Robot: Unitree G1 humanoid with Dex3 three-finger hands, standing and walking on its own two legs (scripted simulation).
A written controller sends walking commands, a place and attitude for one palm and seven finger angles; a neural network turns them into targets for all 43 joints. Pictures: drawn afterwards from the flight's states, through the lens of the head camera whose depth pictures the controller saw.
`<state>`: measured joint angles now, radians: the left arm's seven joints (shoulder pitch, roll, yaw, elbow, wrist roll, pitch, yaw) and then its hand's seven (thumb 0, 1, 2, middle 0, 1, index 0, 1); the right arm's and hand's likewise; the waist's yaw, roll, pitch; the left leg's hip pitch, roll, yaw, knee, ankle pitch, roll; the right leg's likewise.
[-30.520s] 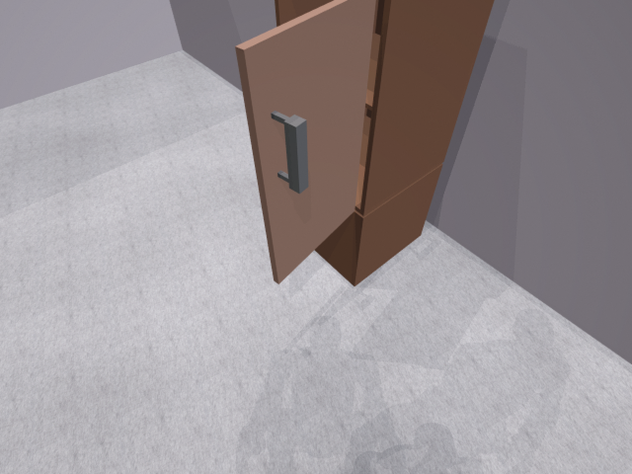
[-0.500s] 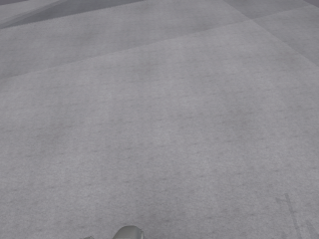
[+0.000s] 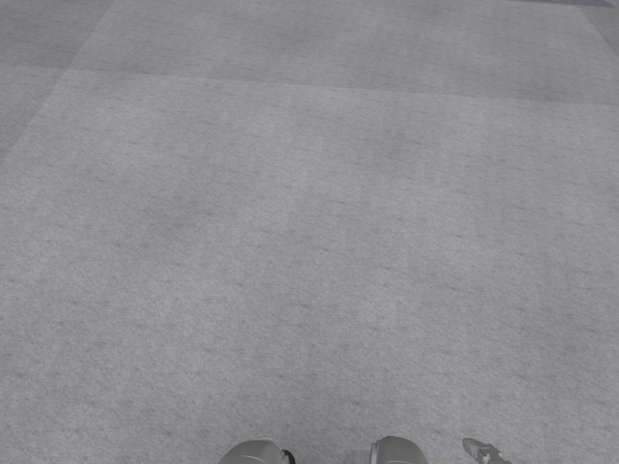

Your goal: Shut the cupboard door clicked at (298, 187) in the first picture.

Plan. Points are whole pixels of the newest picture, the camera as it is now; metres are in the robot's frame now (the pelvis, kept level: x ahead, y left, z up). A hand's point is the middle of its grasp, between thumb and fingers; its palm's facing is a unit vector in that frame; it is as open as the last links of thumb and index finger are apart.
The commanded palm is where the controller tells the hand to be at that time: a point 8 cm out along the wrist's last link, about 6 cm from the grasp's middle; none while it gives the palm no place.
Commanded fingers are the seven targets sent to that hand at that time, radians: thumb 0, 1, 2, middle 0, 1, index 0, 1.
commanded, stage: turn to face it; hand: left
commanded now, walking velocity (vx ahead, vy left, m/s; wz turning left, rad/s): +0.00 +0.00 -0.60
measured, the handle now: out of the picture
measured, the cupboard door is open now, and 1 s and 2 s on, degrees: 66 66 66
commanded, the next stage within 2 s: none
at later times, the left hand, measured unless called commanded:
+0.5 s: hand (238, 383) +0.24 +0.13 -0.16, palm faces -0.14 -0.97 -0.19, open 7.3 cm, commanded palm none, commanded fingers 0.00 0.90 0.90 -0.20 -0.30 -0.20 -0.30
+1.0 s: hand (210, 297) +0.37 +0.20 -0.15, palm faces -0.36 -0.91 -0.22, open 7.4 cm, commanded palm none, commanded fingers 0.00 0.90 0.90 -0.20 -0.30 -0.20 -0.30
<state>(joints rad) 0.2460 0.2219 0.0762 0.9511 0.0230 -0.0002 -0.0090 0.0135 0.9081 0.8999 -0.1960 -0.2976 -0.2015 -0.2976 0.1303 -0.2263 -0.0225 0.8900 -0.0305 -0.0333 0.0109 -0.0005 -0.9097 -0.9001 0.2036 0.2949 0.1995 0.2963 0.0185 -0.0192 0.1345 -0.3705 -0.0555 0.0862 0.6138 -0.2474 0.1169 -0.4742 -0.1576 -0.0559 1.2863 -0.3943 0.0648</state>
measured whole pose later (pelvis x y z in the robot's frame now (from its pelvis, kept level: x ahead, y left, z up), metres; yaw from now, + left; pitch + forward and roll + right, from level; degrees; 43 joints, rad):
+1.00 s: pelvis +0.20 +0.03 +0.02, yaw -27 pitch +1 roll -3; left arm 0.19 0.30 0.11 0.88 0.02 0.08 -0.03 0.01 0.91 0.90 -0.19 -0.30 -0.20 -0.30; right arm 0.14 -0.18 0.00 0.85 -0.04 0.01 -0.02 0.00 -0.91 -0.90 0.21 0.30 0.20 0.30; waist 0.03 -0.03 0.08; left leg -0.29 0.11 0.11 0.52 -0.24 0.01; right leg -0.48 0.00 -0.01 1.17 -0.47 0.06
